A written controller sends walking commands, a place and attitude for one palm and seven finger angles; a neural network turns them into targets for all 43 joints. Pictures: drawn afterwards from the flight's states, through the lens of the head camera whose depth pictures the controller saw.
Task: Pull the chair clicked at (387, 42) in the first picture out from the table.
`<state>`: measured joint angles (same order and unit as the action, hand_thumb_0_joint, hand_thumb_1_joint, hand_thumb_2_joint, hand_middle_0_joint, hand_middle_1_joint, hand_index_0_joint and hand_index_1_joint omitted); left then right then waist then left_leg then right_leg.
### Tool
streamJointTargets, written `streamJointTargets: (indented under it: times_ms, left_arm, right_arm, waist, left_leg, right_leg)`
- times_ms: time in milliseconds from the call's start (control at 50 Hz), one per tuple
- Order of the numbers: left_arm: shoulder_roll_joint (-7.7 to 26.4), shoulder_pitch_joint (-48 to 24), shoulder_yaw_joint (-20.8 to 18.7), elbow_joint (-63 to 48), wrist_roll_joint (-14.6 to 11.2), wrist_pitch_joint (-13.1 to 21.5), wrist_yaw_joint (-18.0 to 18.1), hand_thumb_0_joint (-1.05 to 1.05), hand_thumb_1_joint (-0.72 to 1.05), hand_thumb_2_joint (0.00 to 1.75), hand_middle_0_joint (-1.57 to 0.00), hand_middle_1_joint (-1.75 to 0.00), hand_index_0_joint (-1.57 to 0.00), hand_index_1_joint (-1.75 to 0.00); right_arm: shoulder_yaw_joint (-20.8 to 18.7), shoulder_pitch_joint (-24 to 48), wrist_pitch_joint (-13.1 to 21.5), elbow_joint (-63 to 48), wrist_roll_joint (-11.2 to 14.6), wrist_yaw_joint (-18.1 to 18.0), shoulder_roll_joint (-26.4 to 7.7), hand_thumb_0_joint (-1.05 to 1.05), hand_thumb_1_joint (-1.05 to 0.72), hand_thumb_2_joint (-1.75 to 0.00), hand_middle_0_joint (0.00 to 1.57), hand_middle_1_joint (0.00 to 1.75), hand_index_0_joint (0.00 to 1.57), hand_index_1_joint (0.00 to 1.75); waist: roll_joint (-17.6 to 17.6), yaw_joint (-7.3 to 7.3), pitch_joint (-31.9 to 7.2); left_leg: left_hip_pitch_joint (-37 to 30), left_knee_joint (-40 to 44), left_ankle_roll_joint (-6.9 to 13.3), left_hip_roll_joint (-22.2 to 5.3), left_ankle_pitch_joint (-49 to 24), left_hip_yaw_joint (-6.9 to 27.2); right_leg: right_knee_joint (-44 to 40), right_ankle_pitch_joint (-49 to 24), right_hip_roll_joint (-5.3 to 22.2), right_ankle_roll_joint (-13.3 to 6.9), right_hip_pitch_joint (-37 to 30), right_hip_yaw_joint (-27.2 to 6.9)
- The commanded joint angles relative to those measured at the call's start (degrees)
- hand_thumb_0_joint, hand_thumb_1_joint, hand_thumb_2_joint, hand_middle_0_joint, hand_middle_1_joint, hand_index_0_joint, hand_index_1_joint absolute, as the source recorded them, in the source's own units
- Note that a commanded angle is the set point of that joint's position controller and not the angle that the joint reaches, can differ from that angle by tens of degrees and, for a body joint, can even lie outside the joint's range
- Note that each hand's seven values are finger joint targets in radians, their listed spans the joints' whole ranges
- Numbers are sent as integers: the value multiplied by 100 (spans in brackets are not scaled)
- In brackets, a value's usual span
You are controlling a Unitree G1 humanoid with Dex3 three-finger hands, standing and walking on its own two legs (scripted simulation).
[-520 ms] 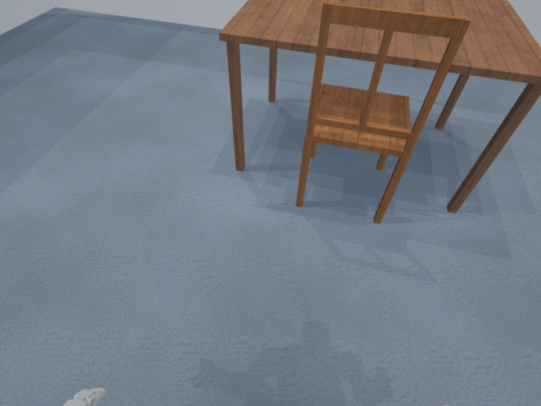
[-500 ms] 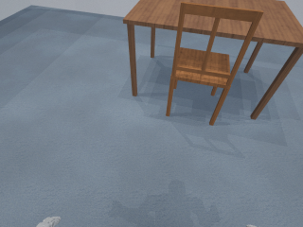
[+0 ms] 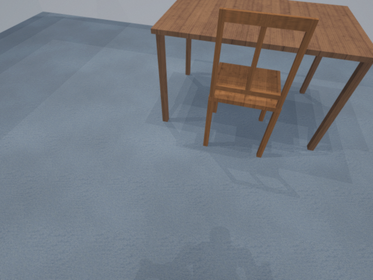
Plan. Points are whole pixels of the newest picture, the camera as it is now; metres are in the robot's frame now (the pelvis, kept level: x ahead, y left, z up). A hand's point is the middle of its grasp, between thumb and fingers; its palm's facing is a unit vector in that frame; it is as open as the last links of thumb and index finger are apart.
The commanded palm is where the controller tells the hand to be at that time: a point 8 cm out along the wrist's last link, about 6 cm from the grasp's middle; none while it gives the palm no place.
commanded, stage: stand and wait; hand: left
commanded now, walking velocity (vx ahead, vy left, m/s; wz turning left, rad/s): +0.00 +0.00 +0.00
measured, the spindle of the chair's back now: (255, 61) +1.10 -0.28 -0.08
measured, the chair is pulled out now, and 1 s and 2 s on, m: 0.00 0.00 0.00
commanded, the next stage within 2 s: look at it before walking up in 0.30 s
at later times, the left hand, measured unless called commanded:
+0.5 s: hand out of the picture +0.06 +0.24 -0.15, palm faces -0.02 -0.94 -0.33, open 7.3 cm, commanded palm none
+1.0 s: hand out of the picture +0.05 +0.24 -0.15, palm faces -0.02 -0.94 -0.33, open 7.3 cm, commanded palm none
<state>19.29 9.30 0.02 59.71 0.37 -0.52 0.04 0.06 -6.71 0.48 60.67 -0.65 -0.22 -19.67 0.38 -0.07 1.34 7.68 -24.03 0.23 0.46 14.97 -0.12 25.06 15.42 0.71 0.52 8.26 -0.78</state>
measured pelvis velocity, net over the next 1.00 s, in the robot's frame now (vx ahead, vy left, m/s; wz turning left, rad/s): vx -0.01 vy -0.01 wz -0.01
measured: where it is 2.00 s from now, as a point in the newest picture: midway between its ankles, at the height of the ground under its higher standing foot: outside the picture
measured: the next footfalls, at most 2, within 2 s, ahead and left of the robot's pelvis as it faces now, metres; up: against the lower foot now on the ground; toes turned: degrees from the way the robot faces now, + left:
left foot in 1.92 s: +0.21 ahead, +0.08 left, +0.00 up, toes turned -25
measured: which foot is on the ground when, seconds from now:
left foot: down 0.00-1.00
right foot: down 0.00-1.00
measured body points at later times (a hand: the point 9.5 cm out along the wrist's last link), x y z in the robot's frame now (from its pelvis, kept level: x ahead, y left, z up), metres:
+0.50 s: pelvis -0.02 -0.01 +0.00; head -0.02 -0.01 +0.45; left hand +0.07 +0.28 -0.13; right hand +0.05 -0.30 -0.13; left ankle -0.02 +0.12 -0.74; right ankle -0.02 -0.13 -0.74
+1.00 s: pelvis -0.01 -0.01 +0.00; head -0.01 -0.01 +0.45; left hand +0.06 +0.29 -0.13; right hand +0.06 -0.30 -0.13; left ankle -0.02 +0.12 -0.74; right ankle -0.02 -0.13 -0.74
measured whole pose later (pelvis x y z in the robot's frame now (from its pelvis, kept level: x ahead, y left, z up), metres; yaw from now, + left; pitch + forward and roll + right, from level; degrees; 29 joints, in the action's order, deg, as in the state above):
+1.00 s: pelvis -0.01 -0.01 +0.00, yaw +0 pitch -1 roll +0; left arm 19.0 8.9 0.0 62.5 0.4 0.1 -0.1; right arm 0.4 -7.5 0.9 64.0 -0.4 0.0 -19.2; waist 0.2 0.1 1.4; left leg 7.0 -20.4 -0.6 -0.5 12.0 -0.2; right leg 21.7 12.4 -0.2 -0.2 7.9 -0.9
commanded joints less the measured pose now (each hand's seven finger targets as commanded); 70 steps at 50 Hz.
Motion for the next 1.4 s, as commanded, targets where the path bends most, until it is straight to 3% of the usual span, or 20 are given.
streamJointTargets:
  times_ms: [0,560,860,1000,1040,1100,1180,1240,1260,1300,1320,1340,1360,1380]
  left_arm:
    - [1208,-312,-233,-385,9,196,90,0,90,90,-20,-30,-20,-30]
    - [1183,-338,-218,-203,25,209,64,0,90,90,-20,-30,-20,-30]
    - [1159,-228,-210,-134,19,224,75,0,90,90,-20,-30,-20,-30]
    - [1146,-230,-206,-109,23,221,76,0,90,90,-20,-30,-20,-30]
    - [1191,-265,-234,-160,27,203,68,0,90,90,-20,-30,-20,-30]
    - [621,47,-180,-215,28,26,89,0,90,90,-20,-30,-20,-30]
    - [576,236,-271,-528,63,-108,62,0,90,90,-20,-30,-20,-30]
    - [469,318,-324,-754,77,-150,16,0,90,90,-20,-30,-20,-30]
    - [415,389,-339,-803,77,-160,3,0,90,90,-20,-30,-20,-30]
    - [232,515,-375,-912,83,-197,-32,0,90,90,-20,-30,-20,-30]
    - [161,613,-401,-947,77,-201,-50,0,90,90,-20,-30,-20,-30]
    - [115,807,-427,-935,86,-179,-79,0,90,90,-20,-30,-20,-30]
    - [104,1202,-457,-844,105,-144,-109,0,90,90,-20,-30,-20,-30]
    - [411,1556,-531,-786,162,-67,-98,0,90,90,-20,-30,-20,-30]
  right_arm:
    - [-235,349,152,-354,11,-87,-1124,0,-90,-90,20,30,20,30]
    - [-200,155,147,-84,20,-54,-1096,0,-90,-90,20,30,20,30]
    - [-200,149,166,-39,31,-73,-1101,0,-90,-90,20,30,20,30]
    - [-190,179,164,-23,25,-73,-1088,0,-90,-90,20,30,20,30]
    - [-228,149,168,-47,17,-93,-1133,0,-90,-90,20,30,20,30]
    - [-170,-208,67,-99,8,-127,-510,0,-90,-90,20,30,20,30]
    - [-314,-298,-54,-448,3,-166,-544,0,-90,-90,20,30,20,30]
    - [-420,-227,-80,-695,-12,-172,-614,0,-90,-90,20,30,20,30]
    - [-465,-191,-79,-761,-9,-167,-660,0,-90,-90,20,30,20,30]
    - [-522,-79,-55,-891,-20,-146,-660,0,-90,-90,20,30,20,30]
    - [-539,10,-47,-962,-26,-140,-646,0,-90,-90,20,30,20,30]
    - [-536,46,-43,-994,-45,-125,-618,0,-90,-90,20,30,20,30]
    - [-545,195,-65,-1041,-46,-100,-637,0,-90,-90,20,30,20,30]
    - [-491,217,-124,-1118,-25,-55,-348,0,-90,-90,20,30,20,30]
  waist:
    - [-3,4,-415]
    - [23,10,-200]
    - [-12,2,-406]
    - [-43,-3,-243]
    - [8,21,-294]
    - [-32,44,-285]
    - [-102,45,-188]
    - [-447,17,-155]
    - [-629,-13,-180]
    - [-1109,-100,-121]
    - [-1150,-152,-135]
    - [-967,-246,-217]
    - [-631,-475,-318]
    - [726,-665,-162]
  left_leg:
    - [-40,340,172,-669,-1356,482]
    - [42,600,114,-682,-781,561]
    - [-163,581,109,-736,-1256,542]
    - [-109,657,111,-740,-1190,536]
    - [-263,548,96,-782,-1318,425]
    - [-246,237,1,-834,-1322,129]
    - [-97,-46,56,-1010,-985,36]
    - [24,0,219,-1309,-731,179]
    - [76,51,328,-1509,-773,255]
    - [335,222,671,-2006,-1159,364]
    - [464,145,767,-2138,-1349,277]
    - [653,-98,705,-2109,-1013,90]
    - [1046,-693,479,-1893,-90,-188]
    - [1913,-2305,-1,-1127,1241,-785]
  right_leg:
    - [-356,-1565,637,-268,-117,-526]
    - [-716,-671,584,-254,156,-682]
    - [-614,-1330,597,-247,-32,-613]
    - [-672,-1279,606,-237,-5,-607]
    - [-586,-1558,562,-268,80,-693]
    - [-221,-1876,512,-214,354,-783]
    - [311,-1740,318,-214,870,-881]
    - [935,-1363,55,-163,1251,-745]
    - [1313,-1073,-31,-129,1332,-595]
    - [2191,629,-150,-9,1379,-104]
    - [2303,1020,-17,13,1246,19]
    - [2008,1034,49,-19,845,64]
    - [1376,689,21,-64,298,85]
    - [-40,887,528,-321,-139,-1113]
